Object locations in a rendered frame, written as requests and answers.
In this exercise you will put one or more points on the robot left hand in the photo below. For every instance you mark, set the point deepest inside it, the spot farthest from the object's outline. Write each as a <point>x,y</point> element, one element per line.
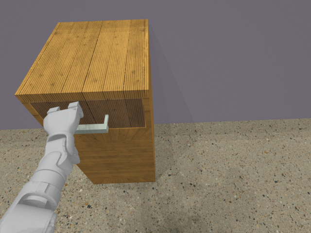
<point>64,120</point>

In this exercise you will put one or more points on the robot left upper arm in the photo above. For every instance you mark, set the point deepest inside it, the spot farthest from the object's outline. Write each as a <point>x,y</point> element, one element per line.
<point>30,219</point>

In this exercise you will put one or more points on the cabinet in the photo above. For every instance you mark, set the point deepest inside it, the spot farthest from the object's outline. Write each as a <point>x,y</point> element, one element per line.
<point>100,60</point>

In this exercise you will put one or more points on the left robot forearm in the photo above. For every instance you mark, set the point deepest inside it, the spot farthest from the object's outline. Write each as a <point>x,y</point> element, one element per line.
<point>44,188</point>

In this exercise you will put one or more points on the drawer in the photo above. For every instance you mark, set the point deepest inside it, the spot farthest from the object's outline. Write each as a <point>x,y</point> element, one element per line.
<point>123,112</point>

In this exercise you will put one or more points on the handle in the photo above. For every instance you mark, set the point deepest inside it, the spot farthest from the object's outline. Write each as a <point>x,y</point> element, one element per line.
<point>93,128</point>

